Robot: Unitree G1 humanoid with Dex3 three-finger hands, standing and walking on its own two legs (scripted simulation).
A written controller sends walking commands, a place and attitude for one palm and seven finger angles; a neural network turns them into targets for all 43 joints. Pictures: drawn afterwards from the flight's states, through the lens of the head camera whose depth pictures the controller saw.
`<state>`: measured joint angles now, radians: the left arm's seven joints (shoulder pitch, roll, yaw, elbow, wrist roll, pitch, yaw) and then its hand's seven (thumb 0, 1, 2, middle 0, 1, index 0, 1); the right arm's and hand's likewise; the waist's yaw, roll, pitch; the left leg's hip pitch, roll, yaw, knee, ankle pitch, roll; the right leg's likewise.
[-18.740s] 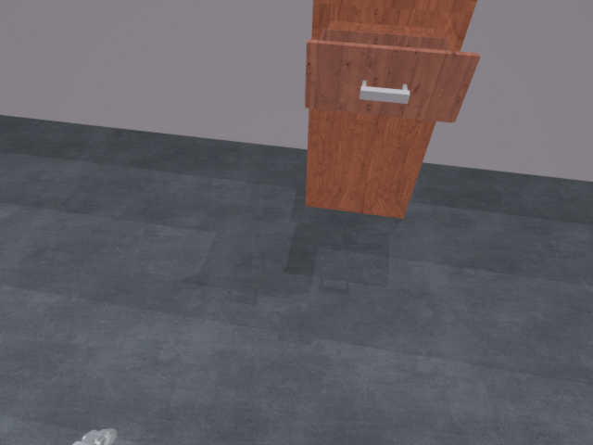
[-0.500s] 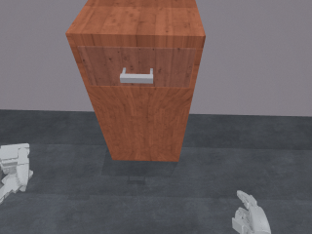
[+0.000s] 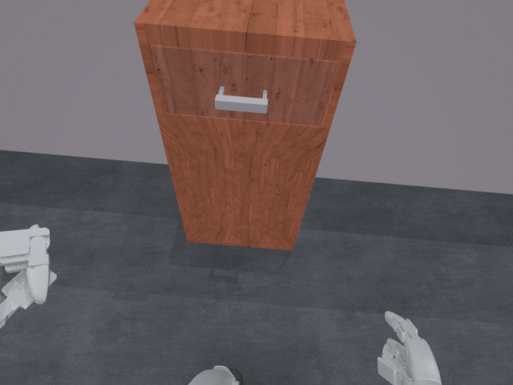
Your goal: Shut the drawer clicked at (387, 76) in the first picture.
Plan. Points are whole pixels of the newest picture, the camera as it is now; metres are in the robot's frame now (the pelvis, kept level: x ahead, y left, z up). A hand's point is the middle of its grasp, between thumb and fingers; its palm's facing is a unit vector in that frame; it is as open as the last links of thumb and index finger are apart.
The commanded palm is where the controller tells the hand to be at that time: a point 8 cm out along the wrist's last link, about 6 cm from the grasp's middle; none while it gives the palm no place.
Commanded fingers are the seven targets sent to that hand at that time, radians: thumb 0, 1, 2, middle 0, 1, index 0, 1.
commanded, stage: step back with the hand held close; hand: left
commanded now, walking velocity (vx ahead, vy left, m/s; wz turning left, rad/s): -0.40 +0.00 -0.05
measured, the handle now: (242, 98) +0.71 +0.08 +0.03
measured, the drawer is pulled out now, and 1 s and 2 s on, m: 0.00 0.00 0.00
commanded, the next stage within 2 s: stop stepping back and stand still in 0.36 s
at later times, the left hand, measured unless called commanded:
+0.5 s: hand out of the picture +0.12 +0.26 +0.18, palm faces +0.22 -0.91 -0.35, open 3.3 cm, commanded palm +0.06 +0.32 +0.19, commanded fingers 0.00 0.90 0.90 -1.40 -1.60 -1.40 -1.60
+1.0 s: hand out of the picture -0.02 +0.37 +0.21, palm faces +0.19 -0.94 -0.29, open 3.3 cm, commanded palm -0.08 +0.43 +0.19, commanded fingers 0.00 0.90 0.90 -1.40 -1.60 -1.40 -1.60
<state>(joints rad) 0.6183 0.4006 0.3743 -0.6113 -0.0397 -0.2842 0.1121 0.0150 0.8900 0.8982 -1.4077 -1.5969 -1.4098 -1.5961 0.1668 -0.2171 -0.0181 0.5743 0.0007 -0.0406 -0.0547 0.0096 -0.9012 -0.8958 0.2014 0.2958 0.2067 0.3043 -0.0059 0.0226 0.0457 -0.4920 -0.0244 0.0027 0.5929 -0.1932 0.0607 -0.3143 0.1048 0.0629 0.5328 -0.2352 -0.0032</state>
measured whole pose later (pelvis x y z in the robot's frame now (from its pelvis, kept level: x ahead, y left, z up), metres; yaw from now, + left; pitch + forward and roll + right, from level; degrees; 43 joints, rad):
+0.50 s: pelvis -0.10 +0.05 -0.01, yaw -7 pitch +0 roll -7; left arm 0.53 0.43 0.34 -0.65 -0.06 -0.29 0.11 0.02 0.89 0.90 -1.41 -1.60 -1.41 -1.60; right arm 0.15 -0.16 0.02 0.65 -0.03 -0.09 -0.05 0.01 -0.90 -0.90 0.20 0.30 0.21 0.30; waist 0.02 0.01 0.00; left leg -0.58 0.02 0.05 0.51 -0.10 0.00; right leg -0.08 0.04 0.00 0.48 -0.38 0.04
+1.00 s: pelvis -0.24 +0.17 +0.02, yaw -7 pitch -3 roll -6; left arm 0.59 0.41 0.36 -0.75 -0.04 -0.19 0.13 0.02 0.89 0.90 -1.41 -1.60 -1.41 -1.60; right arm 0.26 -0.08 0.04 0.63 -0.02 -0.15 -0.01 0.01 -0.90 -0.90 0.20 0.30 0.21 0.30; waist -0.04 -0.07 0.02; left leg -0.30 0.00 0.02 0.42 -0.18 -0.04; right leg -0.48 0.09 -0.06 1.11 -0.38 -0.03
